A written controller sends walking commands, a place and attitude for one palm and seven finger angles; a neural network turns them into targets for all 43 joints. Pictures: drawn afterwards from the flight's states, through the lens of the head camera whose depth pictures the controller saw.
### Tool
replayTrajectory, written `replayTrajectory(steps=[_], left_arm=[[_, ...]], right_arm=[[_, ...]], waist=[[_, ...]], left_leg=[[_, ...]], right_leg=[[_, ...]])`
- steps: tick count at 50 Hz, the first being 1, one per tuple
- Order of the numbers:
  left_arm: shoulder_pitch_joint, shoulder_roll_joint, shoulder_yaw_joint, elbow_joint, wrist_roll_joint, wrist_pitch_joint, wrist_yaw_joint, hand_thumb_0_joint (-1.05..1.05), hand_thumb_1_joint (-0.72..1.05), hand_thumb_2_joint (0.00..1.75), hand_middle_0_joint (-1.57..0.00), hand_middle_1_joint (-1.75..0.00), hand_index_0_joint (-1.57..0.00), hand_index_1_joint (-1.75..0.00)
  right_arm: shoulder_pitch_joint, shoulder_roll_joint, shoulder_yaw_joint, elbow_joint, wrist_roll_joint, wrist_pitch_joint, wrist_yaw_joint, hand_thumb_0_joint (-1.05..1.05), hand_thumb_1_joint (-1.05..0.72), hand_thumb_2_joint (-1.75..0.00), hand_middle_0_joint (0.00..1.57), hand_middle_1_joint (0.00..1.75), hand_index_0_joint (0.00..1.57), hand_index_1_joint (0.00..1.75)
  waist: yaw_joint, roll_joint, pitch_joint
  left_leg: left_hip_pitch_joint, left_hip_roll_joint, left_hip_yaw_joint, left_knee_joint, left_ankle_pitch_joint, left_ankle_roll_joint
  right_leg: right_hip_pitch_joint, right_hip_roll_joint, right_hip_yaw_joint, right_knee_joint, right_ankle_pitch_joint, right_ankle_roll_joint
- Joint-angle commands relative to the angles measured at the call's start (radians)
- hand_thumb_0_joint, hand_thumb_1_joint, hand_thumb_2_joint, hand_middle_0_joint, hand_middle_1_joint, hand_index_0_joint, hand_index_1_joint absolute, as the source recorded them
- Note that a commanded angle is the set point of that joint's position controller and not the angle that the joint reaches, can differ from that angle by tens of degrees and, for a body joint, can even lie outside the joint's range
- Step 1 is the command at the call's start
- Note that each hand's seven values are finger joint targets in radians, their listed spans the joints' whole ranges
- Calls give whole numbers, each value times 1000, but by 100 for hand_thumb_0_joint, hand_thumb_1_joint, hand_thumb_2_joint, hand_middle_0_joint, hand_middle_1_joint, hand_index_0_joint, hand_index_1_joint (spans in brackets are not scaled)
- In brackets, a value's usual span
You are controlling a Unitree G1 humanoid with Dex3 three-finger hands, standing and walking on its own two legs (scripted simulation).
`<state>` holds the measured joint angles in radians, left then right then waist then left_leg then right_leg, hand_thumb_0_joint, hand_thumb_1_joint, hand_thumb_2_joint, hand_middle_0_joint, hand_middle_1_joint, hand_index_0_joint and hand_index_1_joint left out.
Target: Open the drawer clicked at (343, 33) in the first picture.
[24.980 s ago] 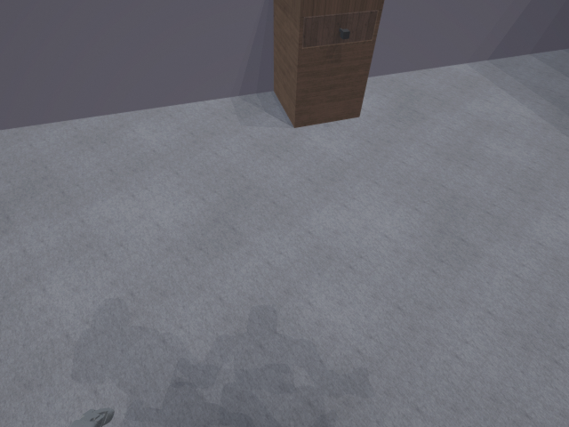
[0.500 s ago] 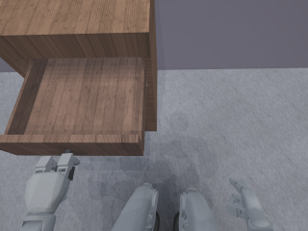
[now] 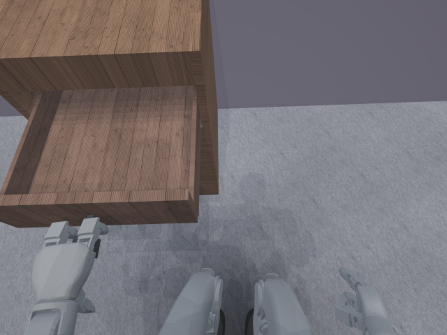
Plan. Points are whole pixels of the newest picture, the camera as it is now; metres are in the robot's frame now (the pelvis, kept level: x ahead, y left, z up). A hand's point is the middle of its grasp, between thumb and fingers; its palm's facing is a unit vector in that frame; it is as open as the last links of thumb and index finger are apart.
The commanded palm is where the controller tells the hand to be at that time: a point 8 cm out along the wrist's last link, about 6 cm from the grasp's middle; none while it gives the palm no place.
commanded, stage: lift the hand off the handle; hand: left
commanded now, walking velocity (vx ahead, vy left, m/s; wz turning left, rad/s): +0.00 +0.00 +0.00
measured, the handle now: (87, 236) +0.27 +0.29 -0.05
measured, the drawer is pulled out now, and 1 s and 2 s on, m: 0.25 0.25 0.25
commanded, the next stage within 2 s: none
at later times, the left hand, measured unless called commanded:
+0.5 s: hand (79, 260) +0.23 +0.29 -0.05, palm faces -0.07 -0.04 -1.00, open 13.9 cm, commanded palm +0.21 +0.29 +0.01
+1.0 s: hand (66, 254) +0.23 +0.29 -0.01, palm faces -0.05 -0.06 -1.00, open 13.8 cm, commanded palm +0.21 +0.29 +0.04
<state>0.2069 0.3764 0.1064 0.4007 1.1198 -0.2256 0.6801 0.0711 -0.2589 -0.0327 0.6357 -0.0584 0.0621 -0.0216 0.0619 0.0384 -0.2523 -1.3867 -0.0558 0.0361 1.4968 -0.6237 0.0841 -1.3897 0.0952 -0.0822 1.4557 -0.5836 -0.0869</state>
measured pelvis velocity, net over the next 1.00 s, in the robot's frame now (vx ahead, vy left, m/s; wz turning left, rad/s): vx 0.01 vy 0.02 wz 0.00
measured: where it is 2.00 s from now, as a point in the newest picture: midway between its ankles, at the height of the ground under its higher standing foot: outside the picture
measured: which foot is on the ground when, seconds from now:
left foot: down 0.00-1.00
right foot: down 0.00-1.00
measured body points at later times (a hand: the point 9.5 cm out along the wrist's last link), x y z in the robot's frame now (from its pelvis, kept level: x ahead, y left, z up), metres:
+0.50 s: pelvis +0.00 +0.00 +0.01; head +0.13 -0.01 +0.44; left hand +0.22 +0.29 +0.01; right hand +0.19 -0.23 -0.12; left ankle +0.03 +0.07 -0.57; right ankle +0.04 -0.07 -0.57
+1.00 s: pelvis +0.01 +0.02 +0.04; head +0.13 +0.01 +0.48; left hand +0.23 +0.29 +0.04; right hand +0.22 -0.22 -0.08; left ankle +0.03 +0.07 -0.57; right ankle +0.04 -0.07 -0.57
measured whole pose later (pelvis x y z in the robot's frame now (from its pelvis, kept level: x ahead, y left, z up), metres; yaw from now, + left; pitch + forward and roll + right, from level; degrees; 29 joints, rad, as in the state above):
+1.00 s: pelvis +0.01 +0.02 +0.04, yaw +0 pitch +25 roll -3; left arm 0.24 0.37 0.06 0.31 1.09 -0.15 0.64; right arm 0.09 -0.24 -0.03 0.60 -0.04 0.09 -0.03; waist 0.06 0.05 -0.23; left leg -1.18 -0.07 0.03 1.32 -0.58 0.10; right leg -1.18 0.09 -0.06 1.27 -0.54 -0.06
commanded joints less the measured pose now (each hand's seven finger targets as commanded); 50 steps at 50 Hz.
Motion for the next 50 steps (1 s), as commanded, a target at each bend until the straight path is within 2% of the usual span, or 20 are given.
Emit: replayTrajectory(steps=[1,3,9,11,12,15,16,17,18,22,24,27,32,39,41,43,45,46,48,50], left_arm=[[-22,210,118,-143,-14,-1,47,0,-50,30,-30,-120,-30,-120],[-35,196,100,-159,-12,2,47,0,-50,30,-30,-120,-30,-120],[-61,195,98,-147,-18,22,47,0,-50,30,-30,-120,-30,-120],[-67,208,106,-156,-14,29,49,0,-50,30,-30,-120,-30,-120],[-53,196,95,-163,-15,36,49,0,-50,30,-30,-120,-30,-120],[-41,200,96,-179,-33,54,44,0,-50,30,-30,-120,-30,-120],[-37,220,116,-182,-37,60,42,0,-50,30,-30,-120,-30,-120],[-14,216,114,-165,-34,69,39,0,-50,30,-30,-120,-30,-120],[-50,210,98,-169,-39,72,35,0,-50,30,-30,-120,-30,-120],[-34,216,101,-141,-49,71,18,0,-50,30,-30,-120,-30,-120],[-40,212,88,-162,-50,60,12,0,-50,30,-30,-120,-30,-120],[-10,239,123,-179,-47,43,18,0,-50,30,-30,-120,-30,-120],[32,228,128,-167,-50,40,20,0,-50,30,-30,-120,-30,-120],[27,190,79,-223,-57,40,10,0,-50,30,-30,-120,-30,-120],[13,209,88,-255,-52,40,12,0,-50,30,-30,-120,-30,-120],[21,185,65,-269,-44,48,13,0,-50,30,-30,-120,-30,-120],[29,178,62,-249,-51,65,10,0,-50,30,-30,-120,-30,-120],[22,200,81,-245,-48,71,9,0,-50,30,-30,-120,-30,-120],[20,177,54,-257,-41,82,7,0,-50,30,-30,-120,-30,-120],[44,161,41,-255,-45,101,1,0,-50,30,-30,-120,-30,-120]], right_arm=[[-27,-111,-42,-121,-6,-38,-7,0,-90,-90,20,30,20,30],[-22,-110,-45,-117,-4,-35,-5,0,-90,-90,20,30,20,30],[-16,-109,-46,-114,1,-33,-10,0,-90,-90,20,30,20,30],[-15,-111,-44,-118,0,-33,-10,0,-90,-90,20,30,20,30],[-16,-108,-44,-121,2,-31,-9,0,-90,-90,20,30,20,30],[-11,-104,-44,-128,9,-29,-14,0,-90,-90,20,30,20,30],[-14,-106,-41,-129,8,-28,-15,0,-90,-90,20,30,20,30],[-10,-102,-39,-128,12,-24,-16,0,-90,-90,20,30,20,30],[-15,-103,-39,-125,14,-24,-19,0,-90,-90,20,30,20,30],[-6,-103,-36,-121,18,-29,-27,0,-90,-90,20,30,20,30],[-7,-105,-36,-126,19,-33,-30,0,-90,-90,20,30,20,30],[-5,-105,-37,-128,15,-32,-30,0,-90,-90,20,30,20,30],[-8,-109,-39,-133,13,-23,-22,0,-90,-90,20,30,20,30],[-7,-114,-44,-148,12,-23,-20,0,-90,-90,20,30,20,30],[-10,-119,-44,-156,11,-19,-20,0,-90,-90,20,30,20,30],[-4,-117,-49,-160,12,-14,-17,0,-90,-90,20,30,20,30],[0,-116,-47,-160,14,-10,-17,0,-90,-90,20,30,20,30],[0,-118,-43,-162,13,-5,-18,0,-90,-90,20,30,20,30],[-2,-116,-45,-168,15,2,-15,0,-90,-90,20,30,20,30],[1,-112,-44,-176,19,8,-14,0,-90,-90,20,30,20,30]], waist=[[12,-7,-346],[10,4,-358],[-2,-36,-355],[7,12,-362],[9,1,-385],[1,-26,-366],[12,-4,-376],[12,-24,-368],[-2,-29,-347],[-3,-45,-325],[-9,-24,-317],[9,9,-334],[6,3,-304],[-17,0,-299],[-12,38,-301],[-14,45,-310],[-19,4,-290],[-13,10,-291],[-10,31,-295],[-12,2,-289]], left_leg=[[248,23,-106,-184,255,-37],[268,23,-102,-184,263,-41],[263,28,-104,-186,244,-38],[274,29,-106,-196,261,-41],[290,30,-106,-200,266,-42],[287,28,-98,-215,250,-39],[286,28,-98,-220,263,-38],[287,28,-94,-224,261,-38],[281,28,-91,-223,248,-36],[272,26,-84,-234,237,-31],[289,25,-85,-240,242,-32],[330,26,-89,-261,276,-36],[352,25,-90,-282,306,-40],[422,30,-101,-317,321,-42],[464,36,-117,-339,347,-50],[513,38,-123,-350,375,-61],[503,39,-120,-362,354,-59],[507,42,-125,-369,365,-57],[537,40,-123,-380,381,-64],[547,40,-121,-396,377,-62]], right_leg=[[255,-30,132,-191,167,15],[254,-30,132,-194,176,18],[255,-30,129,-202,162,25],[252,-32,119,-192,165,20],[264,-31,119,-195,170,23],[313,-31,137,-234,176,27],[325,-31,133,-229,184,23],[336,-30,132,-235,184,25],[334,-29,144,-252,181,27],[366,-31,150,-275,176,29],[367,-31,160,-285,185,27],[371,-28,141,-276,201,22],[383,-25,137,-291,237,19],[387,-28,114,-320,245,23],[371,-30,96,-314,238,17],[360,-29,85,-318,247,20],[378,-28,83,-339,237,24],[381,-30,77,-336,239,20],[390,-28,79,-346,251,20],[418,-27,78,-366,256,22]])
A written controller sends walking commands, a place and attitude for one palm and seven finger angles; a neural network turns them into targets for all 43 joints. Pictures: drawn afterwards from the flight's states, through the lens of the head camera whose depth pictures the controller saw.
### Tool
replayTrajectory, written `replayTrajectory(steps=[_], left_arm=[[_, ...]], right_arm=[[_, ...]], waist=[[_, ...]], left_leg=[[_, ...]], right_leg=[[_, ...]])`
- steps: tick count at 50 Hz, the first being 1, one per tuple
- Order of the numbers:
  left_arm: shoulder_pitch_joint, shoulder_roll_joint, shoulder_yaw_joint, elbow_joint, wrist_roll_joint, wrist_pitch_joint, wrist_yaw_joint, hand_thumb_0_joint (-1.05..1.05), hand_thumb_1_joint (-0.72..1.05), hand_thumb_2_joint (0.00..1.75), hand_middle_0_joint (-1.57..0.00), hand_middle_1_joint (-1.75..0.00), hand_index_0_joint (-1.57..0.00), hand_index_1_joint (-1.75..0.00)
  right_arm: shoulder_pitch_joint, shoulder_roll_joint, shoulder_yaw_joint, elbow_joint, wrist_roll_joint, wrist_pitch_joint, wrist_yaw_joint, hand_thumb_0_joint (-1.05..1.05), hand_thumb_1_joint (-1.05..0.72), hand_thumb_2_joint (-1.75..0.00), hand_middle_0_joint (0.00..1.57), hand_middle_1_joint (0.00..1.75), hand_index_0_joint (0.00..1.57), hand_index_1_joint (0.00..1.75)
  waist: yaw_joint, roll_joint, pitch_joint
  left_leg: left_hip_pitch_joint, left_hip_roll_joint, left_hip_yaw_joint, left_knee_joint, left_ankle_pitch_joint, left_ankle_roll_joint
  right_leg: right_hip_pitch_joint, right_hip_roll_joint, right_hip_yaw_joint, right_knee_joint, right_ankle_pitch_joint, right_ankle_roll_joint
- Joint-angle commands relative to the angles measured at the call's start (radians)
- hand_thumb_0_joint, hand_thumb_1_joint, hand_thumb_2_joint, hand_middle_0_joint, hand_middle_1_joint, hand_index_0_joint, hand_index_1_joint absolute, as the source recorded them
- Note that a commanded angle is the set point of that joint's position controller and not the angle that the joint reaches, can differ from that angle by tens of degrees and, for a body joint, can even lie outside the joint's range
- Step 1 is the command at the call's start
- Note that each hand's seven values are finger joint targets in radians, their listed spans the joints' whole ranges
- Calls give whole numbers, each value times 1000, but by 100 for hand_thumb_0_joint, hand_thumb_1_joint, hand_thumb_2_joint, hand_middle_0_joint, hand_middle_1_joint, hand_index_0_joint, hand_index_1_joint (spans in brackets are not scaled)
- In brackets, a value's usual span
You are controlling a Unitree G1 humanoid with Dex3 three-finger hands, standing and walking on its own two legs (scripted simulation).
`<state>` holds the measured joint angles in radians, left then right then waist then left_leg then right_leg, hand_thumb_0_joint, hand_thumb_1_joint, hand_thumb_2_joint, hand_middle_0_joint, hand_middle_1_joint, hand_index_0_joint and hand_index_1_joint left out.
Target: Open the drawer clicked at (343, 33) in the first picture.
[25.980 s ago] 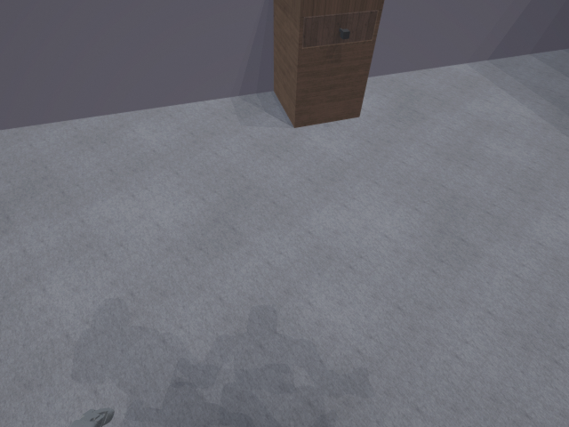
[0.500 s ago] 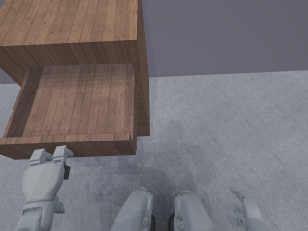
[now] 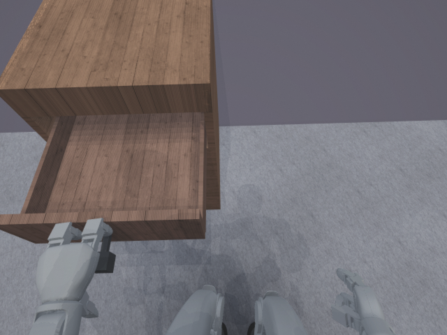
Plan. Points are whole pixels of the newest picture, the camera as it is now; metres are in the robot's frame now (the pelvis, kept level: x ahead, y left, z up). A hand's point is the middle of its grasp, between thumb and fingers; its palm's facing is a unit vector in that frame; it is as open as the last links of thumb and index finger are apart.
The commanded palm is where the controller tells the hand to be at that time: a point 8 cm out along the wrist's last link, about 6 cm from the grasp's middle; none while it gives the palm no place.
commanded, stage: lift the hand off the handle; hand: left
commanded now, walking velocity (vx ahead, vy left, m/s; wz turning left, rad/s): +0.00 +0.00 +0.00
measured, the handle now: (104, 252) +0.25 +0.28 -0.10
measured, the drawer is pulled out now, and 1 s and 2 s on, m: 0.25 0.25 0.25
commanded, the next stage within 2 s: draw the hand back to the body in 1.52 s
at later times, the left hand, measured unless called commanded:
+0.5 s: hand (78, 266) +0.22 +0.27 -0.01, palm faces -0.05 -0.09 -1.00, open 13.8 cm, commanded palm +0.20 +0.27 +0.04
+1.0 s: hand (70, 262) +0.22 +0.27 +0.02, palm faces -0.04 -0.06 -1.00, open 13.9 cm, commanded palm +0.20 +0.27 +0.08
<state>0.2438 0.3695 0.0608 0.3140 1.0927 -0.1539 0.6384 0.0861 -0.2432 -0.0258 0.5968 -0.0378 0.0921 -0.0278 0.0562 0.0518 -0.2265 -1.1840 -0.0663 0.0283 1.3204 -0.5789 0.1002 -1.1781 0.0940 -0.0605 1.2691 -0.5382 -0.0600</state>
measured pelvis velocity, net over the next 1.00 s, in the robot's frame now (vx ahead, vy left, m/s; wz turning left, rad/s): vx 0.03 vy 0.00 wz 0.00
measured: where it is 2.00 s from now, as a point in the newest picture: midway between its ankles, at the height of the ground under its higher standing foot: outside the picture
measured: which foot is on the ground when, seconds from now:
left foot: down 0.00-1.00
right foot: down 0.00-1.00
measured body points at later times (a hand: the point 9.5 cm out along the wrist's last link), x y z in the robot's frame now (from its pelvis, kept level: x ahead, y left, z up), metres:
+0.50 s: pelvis +0.02 +0.01 +0.03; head +0.10 +0.01 +0.47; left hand +0.21 +0.27 +0.04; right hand +0.21 -0.22 -0.08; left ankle +0.02 +0.06 -0.61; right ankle +0.03 -0.09 -0.61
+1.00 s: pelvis +0.03 +0.00 +0.06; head +0.09 -0.01 +0.50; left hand +0.21 +0.27 +0.08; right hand +0.22 -0.23 -0.05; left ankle +0.02 +0.06 -0.61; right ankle +0.03 -0.09 -0.61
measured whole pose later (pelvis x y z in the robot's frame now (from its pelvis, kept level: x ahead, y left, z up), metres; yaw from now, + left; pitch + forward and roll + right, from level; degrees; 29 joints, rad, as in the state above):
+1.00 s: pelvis +0.03 +0.00 +0.06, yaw +0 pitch +18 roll -2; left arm 0.38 0.36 0.00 0.18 1.07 -0.07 0.56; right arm 0.16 -0.25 -0.01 0.53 -0.02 0.12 0.00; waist 0.06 0.06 -0.21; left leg -0.84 -0.07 0.03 1.05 -0.52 0.10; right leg -0.84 0.10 -0.02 1.01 -0.48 -0.06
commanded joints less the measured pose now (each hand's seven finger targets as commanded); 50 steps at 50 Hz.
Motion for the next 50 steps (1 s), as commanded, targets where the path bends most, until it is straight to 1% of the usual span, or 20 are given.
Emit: replayTrajectory(steps=[1,3,4,5,9,12,14,16,18,23,24,26,32,34,36,38,45,46,47,50], left_arm=[[-3,194,109,-180,-19,32,42,0,-50,30,-30,-120,-30,-120],[-5,171,82,-195,-19,34,36,0,-50,30,-30,-120,-30,-120],[0,188,94,-197,-14,36,36,0,-50,30,-30,-120,-30,-120],[-8,165,70,-196,-17,41,33,0,-50,30,-30,-120,-30,-120],[36,168,79,-204,-19,40,25,0,-50,30,-30,-120,-30,-120],[43,176,85,-208,-16,41,23,0,-50,30,-30,-120,-30,-120],[24,150,56,-229,-16,43,19,0,-50,30,-30,-120,-30,-120],[40,150,51,-260,-24,47,16,0,-50,30,-30,-120,-30,-120],[77,140,45,-266,-27,50,11,0,-50,30,-30,-120,-30,-120],[113,135,41,-275,-19,65,9,0,-50,30,-30,-120,-30,-120],[98,116,18,-279,-18,71,5,0,-50,30,-30,-120,-30,-120],[95,143,45,-288,-20,77,7,0,-50,30,-30,-120,-30,-120],[118,130,21,-324,-19,88,-4,0,-50,30,-30,-120,-30,-120],[115,118,11,-308,-27,95,-14,0,-50,30,-30,-120,-30,-120],[132,139,31,-322,-29,94,-15,0,-50,30,-30,-120,-30,-120],[139,119,11,-318,-29,96,-22,0,-50,30,-30,-120,-30,-120],[105,152,43,-315,-32,89,-29,0,-50,30,-30,-120,-30,-120],[104,178,65,-320,-34,88,-29,0,-50,30,-30,-120,-30,-120],[100,157,45,-328,-33,88,-32,0,-50,30,-30,-120,-30,-120],[129,152,46,-324,-48,84,-44,0,-50,30,-30,-120,-30,-120]], right_arm=[[-17,-132,-47,-145,-1,-18,-9,0,-90,-90,20,30,20,30],[-16,-128,-49,-146,0,-17,-10,0,-90,-90,20,30,20,30],[-14,-128,-48,-146,1,-16,-10,0,-90,-90,20,30,20,30],[-15,-128,-46,-148,0,-14,-9,0,-90,-90,20,30,20,30],[-12,-125,-45,-155,0,-12,-8,0,-90,-90,20,30,20,30],[-12,-125,-42,-159,2,-10,-5,0,-90,-90,20,30,20,30],[-10,-128,-48,-162,1,-9,0,0,-90,-90,20,30,20,30],[-11,-130,-46,-172,2,-11,3,0,-90,-90,20,30,20,30],[-4,-129,-49,-174,2,-9,5,0,-90,-90,20,30,20,30],[-4,-128,-47,-186,4,-5,15,0,-90,-90,20,30,20,30],[-7,-128,-46,-189,4,-4,19,0,-90,-90,20,30,20,30],[-5,-128,-45,-194,5,-4,18,0,-90,-90,20,30,20,30],[-1,-123,-42,-205,9,-7,23,0,-90,-90,20,30,20,30],[-2,-123,-42,-203,12,-7,25,0,-90,-90,20,30,20,30],[-3,-122,-37,-211,12,-8,24,0,-90,-90,20,30,20,30],[0,-120,-37,-212,15,-9,28,0,-90,-90,20,30,20,30],[2,-120,-36,-215,16,-13,22,0,-90,-90,20,30,20,30],[2,-123,-33,-217,17,-12,19,0,-90,-90,20,30,20,30],[-2,-119,-33,-215,17,-14,21,0,-90,-90,20,30,20,30],[3,-117,-38,-216,20,-17,20,0,-90,-90,20,30,20,30]], waist=[[-3,2,-307],[-8,11,-302],[-1,22,-303],[-13,7,-287],[-6,-3,-289],[-1,29,-266],[-13,11,-261],[-11,42,-269],[-8,17,-278],[-1,25,-235],[-14,15,-229],[-4,8,-226],[-4,37,-241],[-13,-7,-203],[-3,12,-200],[-8,3,-182],[-11,-20,-159],[-6,-8,-156],[-7,7,-182],[-8,-16,-163]], left_leg=[[360,56,-126,-235,342,-81],[379,55,-119,-240,344,-81],[389,55,-123,-249,350,-85],[394,57,-126,-255,351,-85],[414,56,-120,-268,372,-84],[434,58,-124,-288,383,-87],[461,65,-134,-295,391,-91],[496,69,-144,-310,425,-95],[508,68,-138,-314,452,-96],[528,74,-151,-341,463,-105],[527,75,-152,-343,443,-102],[529,76,-153,-356,437,-101],[580,72,-140,-376,465,-100],[559,69,-132,-387,432,-93],[563,67,-129,-397,443,-94],[568,66,-126,-406,439,-91],[542,49,-97,-420,367,-67],[547,47,-98,-429,375,-69],[559,44,-89,-426,379,-64],[563,41,-83,-435,387,-60]], right_leg=[[198,-27,53,-177,204,-9],[207,-26,53,-192,209,-6],[208,-25,55,-192,206,-8],[212,-25,49,-203,207,-7],[239,-23,55,-218,229,-8],[239,-23,48,-226,221,-12],[226,-25,44,-236,218,-9],[236,-25,41,-242,228,-13],[260,-23,40,-249,249,-9],[262,-23,37,-263,237,-10],[259,-25,35,-272,227,-7],[279,-24,36,-277,226,-10],[322,-23,47,-307,249,-10],[338,-23,45,-328,248,-9],[361,-22,56,-333,262,-14],[370,-23,51,-346,263,-12],[430,-27,77,-385,269,-12],[441,-27,85,-389,276,-16],[452,-29,88,-392,286,-13],[485,-30,94,-412,320,-12]])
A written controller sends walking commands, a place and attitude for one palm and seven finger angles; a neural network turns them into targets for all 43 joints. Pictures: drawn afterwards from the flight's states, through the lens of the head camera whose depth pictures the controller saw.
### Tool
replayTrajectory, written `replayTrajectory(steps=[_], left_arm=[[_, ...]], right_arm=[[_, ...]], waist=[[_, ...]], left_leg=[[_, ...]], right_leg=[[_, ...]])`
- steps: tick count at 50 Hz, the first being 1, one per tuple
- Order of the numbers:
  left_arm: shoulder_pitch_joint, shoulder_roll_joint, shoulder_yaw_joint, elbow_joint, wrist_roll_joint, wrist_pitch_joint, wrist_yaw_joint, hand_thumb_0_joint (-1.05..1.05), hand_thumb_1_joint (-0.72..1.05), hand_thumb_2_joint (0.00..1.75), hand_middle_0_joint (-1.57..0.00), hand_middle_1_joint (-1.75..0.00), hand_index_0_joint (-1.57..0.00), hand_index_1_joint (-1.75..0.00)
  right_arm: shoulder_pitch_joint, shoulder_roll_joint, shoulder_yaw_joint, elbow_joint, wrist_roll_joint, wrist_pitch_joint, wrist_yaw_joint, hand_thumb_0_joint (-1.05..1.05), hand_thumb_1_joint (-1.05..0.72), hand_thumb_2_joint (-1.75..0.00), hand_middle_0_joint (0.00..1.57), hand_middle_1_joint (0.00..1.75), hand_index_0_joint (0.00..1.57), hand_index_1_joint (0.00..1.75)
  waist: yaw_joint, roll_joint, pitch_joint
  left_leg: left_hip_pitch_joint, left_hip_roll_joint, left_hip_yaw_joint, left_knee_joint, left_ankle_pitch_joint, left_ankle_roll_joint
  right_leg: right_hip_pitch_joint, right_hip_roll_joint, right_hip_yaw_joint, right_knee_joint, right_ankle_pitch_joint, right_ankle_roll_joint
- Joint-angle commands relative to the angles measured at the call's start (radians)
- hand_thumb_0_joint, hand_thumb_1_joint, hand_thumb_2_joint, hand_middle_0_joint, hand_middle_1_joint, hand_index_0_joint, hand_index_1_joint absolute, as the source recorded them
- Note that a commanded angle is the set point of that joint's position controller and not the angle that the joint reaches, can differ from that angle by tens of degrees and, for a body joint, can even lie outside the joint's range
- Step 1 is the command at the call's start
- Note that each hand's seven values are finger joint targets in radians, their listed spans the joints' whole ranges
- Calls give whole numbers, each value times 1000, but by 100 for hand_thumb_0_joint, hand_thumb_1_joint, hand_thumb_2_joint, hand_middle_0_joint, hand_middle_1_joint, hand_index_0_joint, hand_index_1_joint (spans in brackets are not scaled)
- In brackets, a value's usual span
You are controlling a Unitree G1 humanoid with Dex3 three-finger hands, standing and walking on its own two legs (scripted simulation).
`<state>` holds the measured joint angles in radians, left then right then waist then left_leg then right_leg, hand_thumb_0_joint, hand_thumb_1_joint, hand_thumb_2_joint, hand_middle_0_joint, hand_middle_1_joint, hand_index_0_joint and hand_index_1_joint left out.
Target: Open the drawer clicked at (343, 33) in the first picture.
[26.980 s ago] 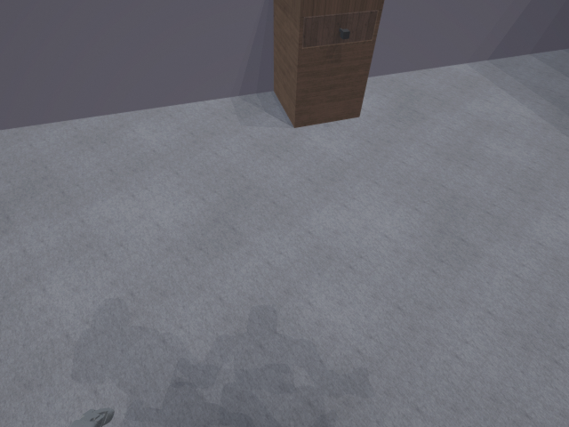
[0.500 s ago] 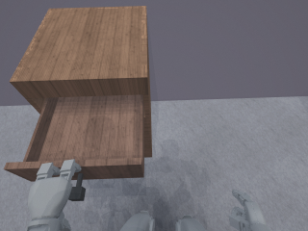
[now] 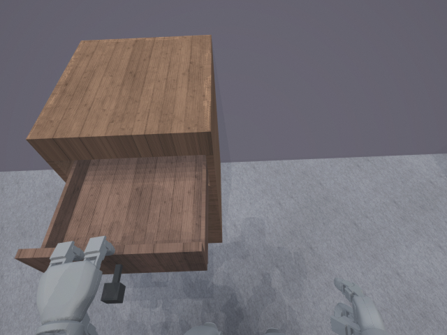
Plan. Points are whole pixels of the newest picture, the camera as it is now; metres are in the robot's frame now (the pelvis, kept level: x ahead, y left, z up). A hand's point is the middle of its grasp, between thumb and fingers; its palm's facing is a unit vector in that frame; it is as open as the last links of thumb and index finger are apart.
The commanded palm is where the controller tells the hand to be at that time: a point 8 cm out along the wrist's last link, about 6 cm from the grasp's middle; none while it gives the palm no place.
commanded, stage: lift the hand off the handle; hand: left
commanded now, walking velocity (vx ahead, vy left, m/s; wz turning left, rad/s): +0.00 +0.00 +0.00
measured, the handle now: (115, 283) +0.23 +0.27 -0.15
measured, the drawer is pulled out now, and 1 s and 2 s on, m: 0.25 0.25 0.25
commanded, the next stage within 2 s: draw the hand back to the body in 0.52 s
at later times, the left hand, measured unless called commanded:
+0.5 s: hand (75, 286) +0.19 +0.27 +0.00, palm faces -0.05 -0.06 -1.00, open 13.9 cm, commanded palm +0.17 +0.27 +0.05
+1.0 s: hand (54, 277) +0.19 +0.28 +0.05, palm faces -0.01 -0.09 -1.00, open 13.9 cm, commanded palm +0.16 +0.28 +0.11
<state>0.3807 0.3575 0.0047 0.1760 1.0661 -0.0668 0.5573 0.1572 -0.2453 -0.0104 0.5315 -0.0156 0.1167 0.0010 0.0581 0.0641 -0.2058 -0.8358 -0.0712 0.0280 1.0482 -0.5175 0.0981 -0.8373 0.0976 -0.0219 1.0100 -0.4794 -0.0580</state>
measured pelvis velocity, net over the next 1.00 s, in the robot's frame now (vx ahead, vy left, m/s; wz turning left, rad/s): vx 0.02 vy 0.01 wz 0.00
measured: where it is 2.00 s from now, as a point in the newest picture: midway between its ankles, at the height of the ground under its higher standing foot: outside the picture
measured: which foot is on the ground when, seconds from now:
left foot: down 0.00-1.00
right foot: down 0.00-1.00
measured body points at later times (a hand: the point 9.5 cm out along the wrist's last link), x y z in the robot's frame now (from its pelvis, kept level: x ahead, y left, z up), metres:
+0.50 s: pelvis +0.02 +0.00 +0.02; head +0.06 -0.02 +0.47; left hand +0.19 +0.27 +0.06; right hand +0.21 -0.24 -0.09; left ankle -0.01 +0.06 -0.67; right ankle +0.00 -0.09 -0.67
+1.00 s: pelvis +0.02 +0.01 +0.03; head +0.04 -0.01 +0.48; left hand +0.19 +0.28 +0.10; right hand +0.21 -0.21 -0.07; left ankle -0.01 +0.06 -0.67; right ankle +0.00 -0.09 -0.67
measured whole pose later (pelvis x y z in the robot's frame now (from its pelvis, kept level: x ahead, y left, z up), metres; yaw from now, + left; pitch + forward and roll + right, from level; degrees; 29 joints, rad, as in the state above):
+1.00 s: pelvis +0.02 +0.01 +0.03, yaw +0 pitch +11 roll -2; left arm 0.52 0.42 0.06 -0.07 0.96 -0.06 0.39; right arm 0.18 -0.24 -0.01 0.52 0.01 0.09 0.01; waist 0.07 0.09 -0.17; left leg -0.58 -0.08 0.03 0.84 -0.46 0.11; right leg -0.58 0.09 0.00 0.81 -0.42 -0.04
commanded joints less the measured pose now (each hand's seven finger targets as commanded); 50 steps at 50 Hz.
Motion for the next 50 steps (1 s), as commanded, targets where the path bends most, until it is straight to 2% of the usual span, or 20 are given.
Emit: replayTrajectory(steps=[1,5,7,10,14,17,20,21,22,23,26,27,28,31,34,36,38,42,45,50], left_arm=[[0,187,124,-179,-31,-3,34,0,-50,30,-30,-120,-30,-120],[7,179,113,-189,-28,-13,19,0,-50,30,-30,-120,-30,-120],[28,193,133,-196,-35,-17,17,0,-50,30,-30,-120,-30,-120],[23,206,145,-204,-35,-29,15,0,-50,30,-30,-120,-30,-120],[50,208,154,-229,-37,-34,16,0,-50,30,-30,-120,-30,-120],[77,208,164,-226,-49,-29,13,0,-50,30,-30,-120,-30,-120],[93,209,164,-246,-50,-33,6,0,-50,30,-30,-120,-30,-120],[78,214,165,-260,-60,-32,2,0,-50,30,-30,-120,-30,-120],[112,225,187,-234,-55,-33,-1,0,-50,30,-30,-120,-30,-120],[117,192,154,-237,-57,-38,-7,0,-50,30,-30,-120,-30,-120],[101,203,160,-245,-64,-48,-16,0,-50,30,-30,-120,-30,-120],[113,216,177,-247,-53,-53,-16,0,-50,30,-30,-120,-30,-120],[109,197,155,-268,-49,-62,-16,0,-50,30,-30,-120,-30,-120],[89,212,169,-280,-46,-71,-9,0,-50,30,-30,-120,-30,-120],[72,266,218,-360,-36,-78,3,0,-50,30,-30,-120,-30,-120],[94,254,208,-385,-56,-61,2,0,-50,30,-30,-120,-30,-120],[104,219,178,-365,-69,-38,-13,0,-50,30,-30,-120,-30,-120],[127,241,190,-356,-99,6,-63,0,-50,30,-30,-120,-30,-120],[117,225,150,-411,-110,13,-107,0,-50,30,-30,-120,-30,-120],[138,264,186,-471,-120,-3,-148,0,-50,30,-30,-120,-30,-120]], right_arm=[[-63,-120,-51,-148,0,-43,-11,0,-90,-90,20,30,20,30],[-73,-117,-52,-147,1,-45,-8,0,-90,-90,20,30,20,30],[-66,-117,-52,-148,0,-48,-7,0,-90,-90,20,30,20,30],[-68,-119,-56,-145,-1,-51,-8,0,-90,-90,20,30,20,30],[-65,-119,-57,-145,-2,-55,-1,0,-90,-90,20,30,20,30],[-66,-119,-57,-144,0,-55,1,0,-90,-90,20,30,20,30],[-71,-116,-59,-147,1,-58,1,0,-90,-90,20,30,20,30],[-66,-120,-58,-148,1,-58,2,0,-90,-90,20,30,20,30],[-63,-117,-58,-144,2,-59,3,0,-90,-90,20,30,20,30],[-64,-117,-61,-144,2,-62,3,0,-90,-90,20,30,20,30],[-62,-121,-60,-144,0,-65,6,0,-90,-90,20,30,20,30],[-61,-119,-60,-145,-2,-65,8,0,-90,-90,20,30,20,30],[-64,-117,-64,-146,-2,-67,7,0,-90,-90,20,30,20,30],[-56,-120,-63,-150,-8,-63,10,0,-90,-90,20,30,20,30],[-63,-117,-65,-160,-11,-62,8,0,-90,-90,20,30,20,30],[-65,-113,-63,-164,-4,-61,7,0,-90,-90,20,30,20,30],[-68,-109,-62,-161,3,-59,7,0,-90,-90,20,30,20,30],[-82,-112,-51,-163,16,-57,6,0,-90,-90,20,30,20,30],[-87,-109,-48,-172,18,-69,3,0,-90,-90,20,30,20,30],[-86,-104,-40,-176,16,-84,2,0,-90,-90,20,30,20,30]], waist=[[-11,-37,-185],[-10,-22,-147],[-8,-36,-181],[-9,-37,-148],[-4,-14,-165],[-6,-52,-171],[1,-22,-144],[-10,-34,-146],[0,-58,-146],[-6,-49,-129],[-14,-53,-122],[-3,-55,-136],[-3,-8,-124],[-13,-29,-123],[10,21,-176],[5,40,-179],[-2,13,-133],[7,-39,-123],[6,-24,-89],[16,-14,-48]], left_leg=[[211,45,-83,-166,336,-55],[222,42,-79,-182,331,-52],[227,39,-74,-183,345,-46],[228,38,-75,-190,338,-46],[264,38,-74,-199,384,-49],[258,36,-71,-204,391,-46],[276,36,-72,-216,394,-47],[279,37,-74,-219,397,-46],[276,38,-76,-220,406,-46],[280,38,-74,-217,407,-46],[271,38,-76,-223,389,-46],[276,37,-76,-222,387,-45],[293,38,-76,-219,402,-49],[285,39,-81,-211,400,-51],[332,41,-86,-217,428,-59],[362,45,-97,-226,477,-68],[359,51,-97,-238,468,-67],[356,54,-97,-283,439,-62],[392,64,-107,-314,453,-63],[425,70,-106,-350,450,-61]], right_leg=[[163,-32,63,-158,282,-16],[169,-34,72,-178,289,-17],[201,-36,78,-182,313,-12],[202,-36,85,-192,318,-14],[214,-37,82,-196,352,-16],[253,-40,89,-204,392,-11],[254,-40,92,-216,393,-15],[262,-42,91,-219,398,-14],[262,-39,88,-217,396,-12],[254,-38,90,-222,403,-12],[252,-40,89,-224,382,-13],[247,-39,86,-221,369,-11],[230,-37,86,-220,372,-16],[209,-36,80,-210,354,-16],[217,-38,78,-203,341,-19],[230,-37,71,-208,352,-20],[230,-36,54,-225,344,-13],[296,-44,60,-261,341,-5],[309,-47,54,-288,322,-4],[328,-52,57,-328,305,-5]])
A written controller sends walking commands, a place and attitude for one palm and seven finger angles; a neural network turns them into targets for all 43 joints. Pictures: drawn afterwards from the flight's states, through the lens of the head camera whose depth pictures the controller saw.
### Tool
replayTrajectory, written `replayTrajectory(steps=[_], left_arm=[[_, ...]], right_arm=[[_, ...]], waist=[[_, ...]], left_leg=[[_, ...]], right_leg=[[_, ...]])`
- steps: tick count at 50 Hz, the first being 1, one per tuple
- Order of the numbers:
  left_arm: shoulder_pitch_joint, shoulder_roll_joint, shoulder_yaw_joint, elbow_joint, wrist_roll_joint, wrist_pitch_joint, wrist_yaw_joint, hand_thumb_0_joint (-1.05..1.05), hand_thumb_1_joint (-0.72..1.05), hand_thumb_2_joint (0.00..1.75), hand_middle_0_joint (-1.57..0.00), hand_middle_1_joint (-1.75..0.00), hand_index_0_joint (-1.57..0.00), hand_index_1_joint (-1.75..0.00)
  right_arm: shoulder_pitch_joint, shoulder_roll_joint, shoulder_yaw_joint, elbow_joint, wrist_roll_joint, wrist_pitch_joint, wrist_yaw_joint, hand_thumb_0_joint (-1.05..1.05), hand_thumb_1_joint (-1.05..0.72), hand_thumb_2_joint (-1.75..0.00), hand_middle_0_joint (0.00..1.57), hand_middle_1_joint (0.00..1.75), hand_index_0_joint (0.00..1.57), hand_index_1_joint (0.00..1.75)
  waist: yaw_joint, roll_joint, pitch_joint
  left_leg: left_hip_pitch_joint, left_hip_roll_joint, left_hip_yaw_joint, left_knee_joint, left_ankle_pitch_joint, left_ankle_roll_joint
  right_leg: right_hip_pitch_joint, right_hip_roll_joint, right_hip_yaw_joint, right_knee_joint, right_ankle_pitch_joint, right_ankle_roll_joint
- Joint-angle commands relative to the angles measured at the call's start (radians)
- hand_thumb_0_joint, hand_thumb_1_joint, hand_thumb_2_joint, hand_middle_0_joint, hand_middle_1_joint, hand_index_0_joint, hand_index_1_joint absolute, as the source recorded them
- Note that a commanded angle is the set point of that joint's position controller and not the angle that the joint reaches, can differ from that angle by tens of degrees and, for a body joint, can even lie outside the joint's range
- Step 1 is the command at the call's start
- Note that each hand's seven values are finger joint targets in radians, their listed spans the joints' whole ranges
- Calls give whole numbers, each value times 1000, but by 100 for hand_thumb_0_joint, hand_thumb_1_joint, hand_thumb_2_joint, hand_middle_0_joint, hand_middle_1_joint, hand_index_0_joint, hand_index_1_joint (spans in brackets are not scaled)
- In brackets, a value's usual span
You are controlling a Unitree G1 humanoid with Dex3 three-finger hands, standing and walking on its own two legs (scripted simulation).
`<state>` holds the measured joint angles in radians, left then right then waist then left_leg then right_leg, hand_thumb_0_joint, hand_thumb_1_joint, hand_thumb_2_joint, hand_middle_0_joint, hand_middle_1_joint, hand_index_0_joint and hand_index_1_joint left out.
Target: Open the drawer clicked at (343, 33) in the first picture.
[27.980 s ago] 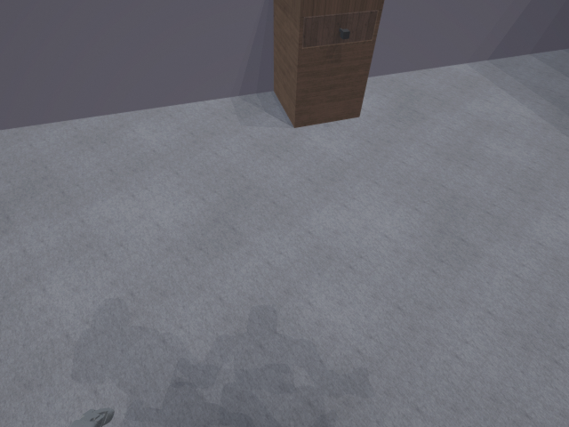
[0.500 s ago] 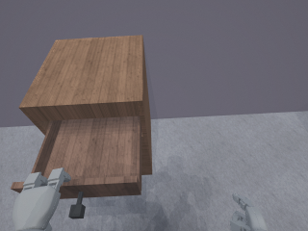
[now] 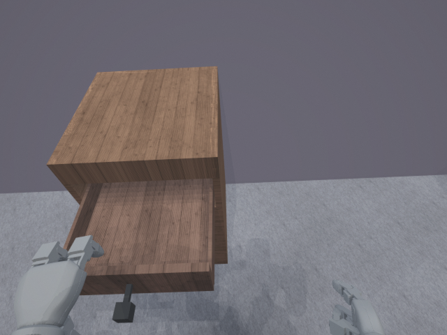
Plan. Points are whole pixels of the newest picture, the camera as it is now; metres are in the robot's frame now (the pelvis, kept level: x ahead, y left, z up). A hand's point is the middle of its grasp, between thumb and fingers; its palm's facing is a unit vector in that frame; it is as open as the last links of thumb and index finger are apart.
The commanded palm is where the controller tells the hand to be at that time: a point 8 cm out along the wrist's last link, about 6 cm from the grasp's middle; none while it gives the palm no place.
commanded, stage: draw the hand back to the body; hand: left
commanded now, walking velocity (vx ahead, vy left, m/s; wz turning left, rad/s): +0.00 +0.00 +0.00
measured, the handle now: (126, 303) +0.21 +0.27 -0.18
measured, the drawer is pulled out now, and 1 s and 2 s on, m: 0.25 0.25 0.25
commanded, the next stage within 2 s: step back with the hand held close in 1.22 s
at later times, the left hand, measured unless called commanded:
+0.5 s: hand (70, 256) +0.20 +0.24 +0.12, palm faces +0.33 -0.87 -0.37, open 13.0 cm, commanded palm +0.14 +0.28 +0.16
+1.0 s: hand (47, 234) +0.19 +0.22 +0.20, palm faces +0.40 -0.82 -0.41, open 8.8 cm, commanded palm +0.13 +0.26 +0.22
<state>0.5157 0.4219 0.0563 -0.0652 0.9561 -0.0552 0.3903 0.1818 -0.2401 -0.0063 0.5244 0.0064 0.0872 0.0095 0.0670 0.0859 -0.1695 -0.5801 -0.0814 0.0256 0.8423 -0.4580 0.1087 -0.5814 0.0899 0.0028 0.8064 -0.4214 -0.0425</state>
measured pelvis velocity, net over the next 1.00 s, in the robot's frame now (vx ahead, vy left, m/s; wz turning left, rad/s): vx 0.02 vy -0.02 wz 0.05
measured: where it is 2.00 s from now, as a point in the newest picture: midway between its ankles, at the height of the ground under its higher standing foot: outside the picture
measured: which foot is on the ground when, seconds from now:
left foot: down 0.00-1.00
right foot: down 0.00-1.00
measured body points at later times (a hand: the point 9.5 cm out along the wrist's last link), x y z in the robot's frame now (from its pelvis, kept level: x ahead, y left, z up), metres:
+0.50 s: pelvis +0.02 +0.01 +0.03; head +0.01 -0.01 +0.48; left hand +0.17 +0.28 +0.15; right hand +0.20 -0.19 -0.05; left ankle -0.03 +0.05 -0.70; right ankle -0.02 -0.10 -0.70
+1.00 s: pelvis +0.02 -0.02 +0.04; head +0.01 -0.05 +0.49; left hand +0.16 +0.26 +0.22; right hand +0.23 -0.23 -0.04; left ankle -0.03 +0.05 -0.70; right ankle -0.02 -0.10 -0.70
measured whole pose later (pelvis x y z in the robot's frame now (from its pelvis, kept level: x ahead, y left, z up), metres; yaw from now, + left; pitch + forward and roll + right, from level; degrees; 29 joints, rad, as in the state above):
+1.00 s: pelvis +0.02 -0.02 +0.04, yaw +3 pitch +0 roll -1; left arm 0.56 0.35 0.29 -0.49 -0.10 -0.10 0.10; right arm 0.18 -0.22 0.02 0.59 0.04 -0.10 -0.05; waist 0.05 0.08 -0.03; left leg -0.13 -0.08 -0.04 0.43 -0.29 0.07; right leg -0.11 0.08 -0.02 0.38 -0.26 -0.06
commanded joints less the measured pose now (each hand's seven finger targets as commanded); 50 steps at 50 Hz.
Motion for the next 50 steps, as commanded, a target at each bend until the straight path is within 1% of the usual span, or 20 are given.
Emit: replayTrajectory(steps=[1,5,7,8,10,11,12,14,16,20,22,26,28,31,37,41,42,43,46,50], left_arm=[[10,219,156,-242,-19,-18,15,0,-50,30,-30,-120,-30,-120],[10,203,152,-290,-25,-26,2,0,-50,30,-30,-120,-30,-120],[-8,237,185,-308,-30,-23,-7,0,-50,30,-30,-120,-30,-120],[16,203,150,-328,-40,-20,-14,0,-50,30,-30,-120,-30,-120],[19,212,158,-324,-51,-12,-32,0,-50,30,-30,-120,-30,-120],[-2,215,158,-342,-58,-7,-45,0,-50,30,-30,-120,-30,-120],[25,-148,61,-303,-793,6,-126,0,-47,32,-30,-118,-30,-118],[-8,33,174,-444,-919,-33,-171,0,-40,34,-29,-113,-29,-113],[-58,46,181,-492,-971,-40,-193,0,-32,37,-29,-109,-29,-109],[-23,49,218,-467,-1014,-47,-226,0,-18,43,-28,-100,-28,-100],[-35,78,258,-503,-1018,-62,-241,0,-12,47,-27,-95,-27,-95],[32,33,239,-534,-1036,-65,-266,0,2,52,-26,-86,-26,-86],[59,42,258,-541,-1042,-69,-269,0,9,55,-26,-82,-26,-82],[66,40,266,-542,-1045,-71,-273,0,20,60,-25,-75,-25,-75],[18,98,325,-621,-1045,-90,-270,0,41,69,-24,-62,-24,-62],[13,90,327,-643,-1051,-90,-266,0,55,75,-22,-52,-22,-52],[-1,116,356,-641,-1051,-93,-266,0,58,76,-22,-50,-22,-50],[28,82,335,-616,-1057,-90,-267,0,62,78,-22,-48,-22,-48],[-16,96,345,-659,-1058,-101,-271,0,73,82,-21,-41,-21,-41],[38,59,337,-567,-1064,-97,-279,0,87,88,-20,-32,-20,-32]], right_arm=[[-109,-112,-43,-172,-5,-53,-8,0,-90,-90,20,30,20,30],[-111,-106,-46,-175,-3,-57,-1,0,-90,-90,20,30,20,30],[-112,-108,-43,-171,-1,-58,1,0,-90,-90,20,30,20,30],[-112,-105,-49,-176,1,-60,-1,0,-90,-90,20,30,20,30],[-109,-107,-48,-175,2,-60,-1,0,-90,-90,20,30,20,30],[-114,-111,-45,-183,5,-58,-2,0,-90,-90,20,30,20,30],[-8,-46,-33,-229,59,-109,-24,0,-90,-90,20,30,20,30],[-17,-92,-26,-204,47,-161,-60,0,-90,-90,20,30,20,30],[-33,-90,-10,-185,38,-190,-87,0,-90,-90,20,30,20,30],[-51,-87,2,-150,31,-221,-95,0,-90,-90,20,30,20,30],[-46,-84,12,-131,30,-234,-86,0,-90,-90,20,30,20,30],[-61,-77,5,-126,30,-250,-67,0,-90,-90,20,30,20,30],[-62,-78,-3,-122,29,-250,-64,0,-90,-90,20,30,20,30],[-72,-81,-10,-114,27,-244,-62,0,-90,-90,20,30,20,30],[-88,-85,-14,-102,29,-243,-67,0,-90,-90,20,30,20,30],[-98,-78,-12,-100,31,-239,-69,0,-90,-90,20,30,20,30],[-104,-81,-10,-95,28,-241,-68,0,-90,-90,20,30,20,30],[-107,-70,-12,-96,31,-235,-72,0,-90,-90,20,30,20,30],[-112,-75,-8,-98,31,-236,-69,0,-90,-90,20,30,20,30],[-121,-67,-13,-90,29,-223,-69,0,-90,-90,20,30,20,30]], waist=[[11,-24,-86],[12,-3,-77],[16,13,-92],[16,30,-73],[13,-29,-68],[15,-16,-66],[-80,-25,-15],[-36,-13,-52],[-42,-12,9],[-40,-78,116],[-32,40,99],[-32,66,96],[-30,-15,72],[-31,-54,59],[-27,-24,31],[-26,-7,56],[-21,-24,51],[-26,-50,82],[-25,5,82],[-25,-82,121]], left_leg=[[169,79,-106,-153,396,-75],[207,90,-116,-167,417,-83],[226,95,-126,-180,437,-91],[240,100,-131,-184,457,-96],[240,102,-131,-192,454,-93],[241,101,-135,-206,449,-95],[450,157,-231,-256,469,-107],[518,183,-283,-329,515,-133],[473,178,-269,-365,542,-155],[384,135,-170,-396,498,-138],[410,127,-172,-412,518,-151],[437,128,-165,-430,596,-158],[444,128,-152,-431,615,-147],[446,119,-133,-433,612,-136],[474,106,-112,-437,599,-121],[465,102,-108,-436,610,-117],[470,98,-104,-441,587,-112],[457,100,-101,-440,568,-105],[462,96,-98,-449,533,-106],[441,94,-87,-456,482,-86]], right_leg=[[91,-45,38,-128,251,-23],[79,-46,18,-138,224,-19],[83,-50,19,-141,217,-19],[81,-47,13,-142,213,-19],[96,-49,10,-158,220,-13],[106,-51,14,-162,218,-15],[184,-72,-31,-182,201,1],[199,-81,-6,-200,178,17],[253,-95,-16,-234,218,16],[362,-96,-30,-337,305,3],[391,-93,-27,-355,321,-3],[432,-86,-32,-386,359,-2],[457,-84,-33,-393,391,2],[476,-83,-26,-409,419,5],[490,-86,-12,-433,455,9],[504,-88,-8,-437,475,8],[498,-86,-8,-448,480,11],[496,-88,-6,-442,476,12],[494,-86,-1,-456,446,10],[486,-88,1,-464,438,16]])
